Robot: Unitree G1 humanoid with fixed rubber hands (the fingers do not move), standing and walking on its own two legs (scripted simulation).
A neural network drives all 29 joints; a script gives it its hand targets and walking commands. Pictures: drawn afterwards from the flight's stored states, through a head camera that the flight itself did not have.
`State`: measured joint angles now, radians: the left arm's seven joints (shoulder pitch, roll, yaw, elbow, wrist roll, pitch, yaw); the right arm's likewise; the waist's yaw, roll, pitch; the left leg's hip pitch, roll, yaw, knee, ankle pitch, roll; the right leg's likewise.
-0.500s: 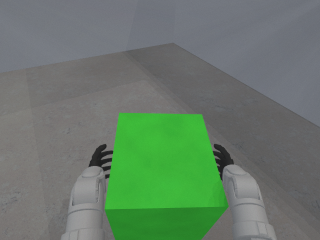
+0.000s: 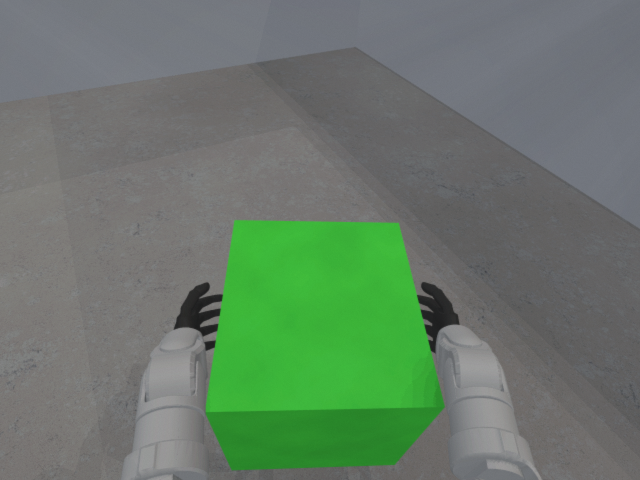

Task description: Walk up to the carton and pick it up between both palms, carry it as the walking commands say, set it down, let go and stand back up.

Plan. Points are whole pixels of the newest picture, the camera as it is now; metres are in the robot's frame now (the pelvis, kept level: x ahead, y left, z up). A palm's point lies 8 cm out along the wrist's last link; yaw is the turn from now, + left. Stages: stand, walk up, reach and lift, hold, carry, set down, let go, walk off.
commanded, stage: set down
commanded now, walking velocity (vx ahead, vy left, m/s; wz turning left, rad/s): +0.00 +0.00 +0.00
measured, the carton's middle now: (316, 345) +0.32 +0.01 -0.06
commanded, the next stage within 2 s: none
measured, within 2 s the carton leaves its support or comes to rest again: neither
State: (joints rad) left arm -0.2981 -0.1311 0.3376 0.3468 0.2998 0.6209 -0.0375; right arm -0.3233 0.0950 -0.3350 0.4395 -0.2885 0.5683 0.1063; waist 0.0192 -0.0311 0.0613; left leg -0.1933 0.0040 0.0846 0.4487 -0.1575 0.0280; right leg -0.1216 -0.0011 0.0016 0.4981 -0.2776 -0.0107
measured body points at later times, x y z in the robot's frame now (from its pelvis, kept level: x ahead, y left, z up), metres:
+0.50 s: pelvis -0.02 -0.01 -0.03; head +0.10 +0.00 +0.40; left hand +0.33 +0.17 -0.08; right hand +0.34 -0.17 -0.08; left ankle +0.06 +0.10 -0.74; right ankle +0.00 -0.12 -0.74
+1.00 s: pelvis -0.04 +0.00 -0.10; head +0.15 +0.01 +0.31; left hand +0.36 +0.17 -0.17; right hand +0.37 -0.17 -0.17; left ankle +0.06 +0.10 -0.74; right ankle +0.00 -0.12 -0.74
